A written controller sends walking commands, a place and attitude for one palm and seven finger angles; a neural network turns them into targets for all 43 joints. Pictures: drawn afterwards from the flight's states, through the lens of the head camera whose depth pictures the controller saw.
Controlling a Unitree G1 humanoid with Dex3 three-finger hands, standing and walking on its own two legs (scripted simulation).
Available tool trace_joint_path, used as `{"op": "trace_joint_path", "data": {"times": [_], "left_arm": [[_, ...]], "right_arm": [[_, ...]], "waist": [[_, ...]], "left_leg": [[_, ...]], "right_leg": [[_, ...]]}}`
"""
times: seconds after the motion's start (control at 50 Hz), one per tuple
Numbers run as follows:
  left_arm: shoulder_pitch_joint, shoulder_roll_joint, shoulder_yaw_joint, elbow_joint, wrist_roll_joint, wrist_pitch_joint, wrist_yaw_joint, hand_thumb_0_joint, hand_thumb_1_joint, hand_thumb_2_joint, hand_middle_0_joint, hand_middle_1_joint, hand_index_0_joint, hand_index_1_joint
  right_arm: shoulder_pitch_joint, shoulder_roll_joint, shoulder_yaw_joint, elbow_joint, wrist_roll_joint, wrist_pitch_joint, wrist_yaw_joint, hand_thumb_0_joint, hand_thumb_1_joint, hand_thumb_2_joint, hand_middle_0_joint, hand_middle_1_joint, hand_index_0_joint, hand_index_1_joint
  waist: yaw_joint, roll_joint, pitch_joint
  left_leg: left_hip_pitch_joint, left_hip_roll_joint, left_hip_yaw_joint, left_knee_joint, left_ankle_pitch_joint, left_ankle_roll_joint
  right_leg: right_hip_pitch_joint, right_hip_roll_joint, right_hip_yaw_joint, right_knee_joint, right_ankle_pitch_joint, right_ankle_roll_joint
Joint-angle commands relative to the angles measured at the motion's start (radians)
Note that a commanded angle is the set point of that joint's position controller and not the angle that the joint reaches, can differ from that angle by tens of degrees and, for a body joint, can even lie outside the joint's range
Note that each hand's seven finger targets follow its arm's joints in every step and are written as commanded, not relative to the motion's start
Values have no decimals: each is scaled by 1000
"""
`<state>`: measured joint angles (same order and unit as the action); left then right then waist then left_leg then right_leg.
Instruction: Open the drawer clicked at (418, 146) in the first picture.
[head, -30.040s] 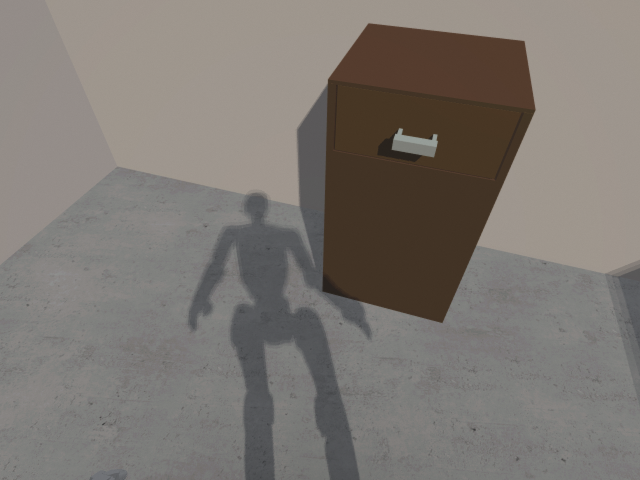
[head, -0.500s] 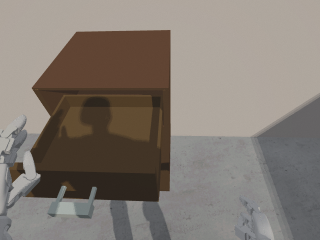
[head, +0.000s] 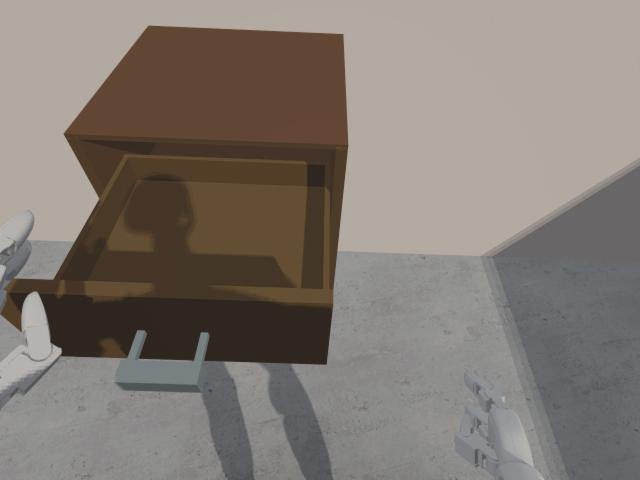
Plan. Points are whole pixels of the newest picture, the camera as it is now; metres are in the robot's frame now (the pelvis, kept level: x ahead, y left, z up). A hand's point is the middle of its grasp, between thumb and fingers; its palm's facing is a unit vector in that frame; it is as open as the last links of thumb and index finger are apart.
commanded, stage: step back with the hand held close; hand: left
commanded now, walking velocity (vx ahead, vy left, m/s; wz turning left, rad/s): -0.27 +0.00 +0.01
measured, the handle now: (166, 357) +0.26 +0.22 -0.01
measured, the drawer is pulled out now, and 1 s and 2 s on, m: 0.30 0.30 0.30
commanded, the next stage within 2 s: stop stepping back and stand still in 0.70 s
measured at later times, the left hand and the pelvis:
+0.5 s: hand (67, 434) +0.13 +0.20 +0.17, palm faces +0.28 -0.83 -0.47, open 7.4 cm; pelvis -0.09 -0.02 +0.00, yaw -3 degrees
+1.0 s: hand out of the picture -0.07 +0.17 +0.18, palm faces +0.36 -0.80 -0.47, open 7.4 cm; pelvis -0.25 -0.07 +0.00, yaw +1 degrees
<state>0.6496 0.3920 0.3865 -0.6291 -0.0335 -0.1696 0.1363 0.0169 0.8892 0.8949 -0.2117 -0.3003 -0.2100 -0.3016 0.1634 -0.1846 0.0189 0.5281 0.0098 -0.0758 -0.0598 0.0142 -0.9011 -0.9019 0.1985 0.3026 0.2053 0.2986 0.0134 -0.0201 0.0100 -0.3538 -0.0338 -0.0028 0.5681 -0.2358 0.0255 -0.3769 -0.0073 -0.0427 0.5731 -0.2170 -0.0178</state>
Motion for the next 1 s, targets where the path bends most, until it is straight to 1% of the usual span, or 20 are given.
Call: {"op": "trace_joint_path", "data": {"times": [0.0,0.04,0.08,0.12,0.18,0.24,0.34,0.48,0.52,0.54,0.56,0.62,0.68,0.74,0.78,0.82,0.84,0.86,0.94,0.98], "left_arm": [[-49,129,94,-175,3,-71,26,0,900,900,-200,-300,-200,-300],[-85,150,91,-197,2,-75,35,0,900,900,-200,-300,-200,-300],[-96,138,70,-205,2,-70,37,0,900,900,-200,-300,-200,-300],[-68,149,96,-206,0,-65,40,0,900,900,-200,-300,-200,-300],[-54,152,109,-276,16,-84,48,0,900,900,-200,-300,-200,-300],[-36,174,146,-279,11,-92,47,0,900,900,-200,-300,-200,-300],[8,106,83,-263,-4,-80,30,0,900,900,-200,-300,-200,-300],[3,161,136,-236,-30,-106,-10,0,900,900,-200,-300,-200,-300],[44,178,147,-249,-33,-110,-15,0,900,900,-200,-300,-200,-300],[55,221,187,-228,-36,-107,-9,0,900,900,-200,-300,-200,-300],[115,211,189,-195,-43,-99,-3,0,900,900,-200,-300,-200,-300],[135,138,153,-111,-23,-82,6,0,900,900,-200,-300,-200,-300],[58,127,123,-110,-2,-77,25,0,900,900,-200,-300,-200,-300],[33,135,83,-191,-6,-70,38,0,900,900,-200,-300,-200,-300],[-36,155,70,-302,-3,-91,40,0,900,900,-200,-300,-200,-300],[73,150,86,-329,-4,-87,39,0,900,900,-200,-300,-200,-300],[111,192,136,-351,-6,-80,42,0,900,900,-200,-300,-200,-300],[65,185,119,-407,-1,-75,46,0,900,900,-200,-300,-200,-300],[17,154,115,-294,-14,-50,58,0,900,900,-200,-300,-200,-300],[-30,156,108,-167,-11,-52,50,0,900,900,-200,-300,-200,-300]], "right_arm": [[-49,-148,-68,-145,6,-59,-6,0,-900,-900,200,300,200,300],[-32,-153,-78,-114,4,-58,-4,0,-900,-900,200,300,200,300],[-45,-131,-60,-103,-6,-52,-3,0,-900,-900,200,300,200,300],[-52,-127,-51,-104,-7,-50,-5,0,-900,-900,200,300,200,300],[-79,-151,-53,-130,-11,-62,-14,0,-900,-900,200,300,200,300],[-64,-121,-71,-118,-24,-90,-4,0,-900,-900,200,300,200,300],[-51,-141,-77,-68,-17,-110,14,0,-900,-900,200,300,200,300],[-102,-156,-63,-72,-6,-103,24,0,-900,-900,200,300,200,300],[-92,-131,-74,-103,20,-77,25,0,-900,-900,200,300,200,300],[-112,-131,-86,-116,44,-69,18,0,-900,-900,200,300,200,300],[-125,-121,-85,-122,50,-57,10,0,-900,-900,200,300,200,300],[-177,-49,-43,-109,15,-17,-13,0,-900,-900,200,300,200,300],[-172,-75,-33,-106,2,3,-37,0,-900,-900,200,300,200,300],[-130,-103,-53,-86,2,9,-46,0,-900,-900,200,300,200,300],[-90,-141,-89,-96,1,-13,-33,0,-900,-900,200,300,200,300],[-51,-141,-106,-117,10,-64,-4,0,-900,-900,200,300,200,300],[-59,-121,-91,-110,-6,-75,-4,0,-900,-900,200,300,200,300],[-62,-115,-74,-123,-10,-79,1,0,-900,-900,200,300,200,300],[-61,-144,-59,-105,21,-92,6,0,-900,-900,200,300,200,300],[-70,-144,-58,-92,12,-73,2,0,-900,-900,200,300,200,300]], "waist": [[-26,-16,-48],[-34,-102,-69],[-31,-147,-97],[-34,-98,-107],[-20,308,-78],[-20,267,-137],[-15,208,-179],[3,180,-211],[-2,-96,-300],[5,-236,-302],[8,-230,-273],[-25,-114,-152],[-36,-105,-110],[-51,-10,-164],[-27,147,-213],[-11,225,-272],[-6,365,-293],[-18,338,-218],[-25,123,-71],[-44,-50,-16]], "left_leg": [[-196,95,-101,-75,-287,30],[31,18,-39,197,-212,-7],[115,19,-27,277,-183,-7],[112,46,-35,76,-145,-1],[-136,285,-310,-294,-4,79],[-144,352,-299,-283,146,122],[210,292,-163,-117,675,84],[159,251,-127,-80,461,44],[121,91,28,137,235,-26],[1,8,39,341,-158,-45],[-119,-20,-25,542,-291,-42],[-219,34,-50,561,-293,-66],[-140,46,-20,163,-250,-58],[45,60,26,-244,99,-49],[202,272,-148,-186,634,23],[329,320,-130,-117,762,53],[248,316,-147,-161,610,70],[131,300,-162,-197,478,80],[-81,181,-69,-158,-128,38],[-56,53,-7,48,-287,-8]], "right_leg": [[117,-123,199,-177,-85,-21],[-125,-247,317,-344,-224,-94],[-169,-296,268,-356,-196,-112],[-104,-241,177,-271,-135,-73],[82,-14,34,153,-61,25],[62,-4,76,414,-259,24],[-20,4,6,126,-163,33],[171,-10,-17,-202,89,37],[220,-155,76,-231,504,-18],[203,-289,170,-222,687,-81],[199,-366,200,-210,714,-140],[169,-318,150,-189,703,-153],[231,-227,106,-128,752,-96],[281,-163,73,-43,636,-29],[119,-75,34,46,212,35],[-2,-35,18,115,-129,14],[21,-47,21,172,-221,24],[64,-33,19,199,-246,30],[248,-35,6,-122,-48,44],[77,-146,200,-334,-347,-20]]}}
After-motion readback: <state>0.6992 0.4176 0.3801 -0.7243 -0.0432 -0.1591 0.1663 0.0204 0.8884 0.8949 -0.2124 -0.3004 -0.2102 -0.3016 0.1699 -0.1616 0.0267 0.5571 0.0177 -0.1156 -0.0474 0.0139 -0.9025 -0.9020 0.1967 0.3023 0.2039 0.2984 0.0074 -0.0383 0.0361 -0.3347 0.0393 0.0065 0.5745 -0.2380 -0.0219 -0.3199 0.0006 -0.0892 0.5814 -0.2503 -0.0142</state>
